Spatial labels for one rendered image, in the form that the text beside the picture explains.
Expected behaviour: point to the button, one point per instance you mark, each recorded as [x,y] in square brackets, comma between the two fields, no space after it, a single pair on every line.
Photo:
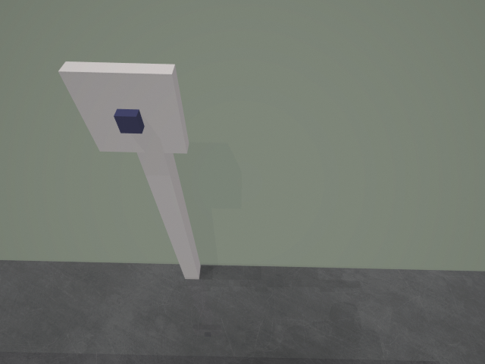
[129,120]

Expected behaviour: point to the panel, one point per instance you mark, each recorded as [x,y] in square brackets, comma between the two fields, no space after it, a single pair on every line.
[98,89]

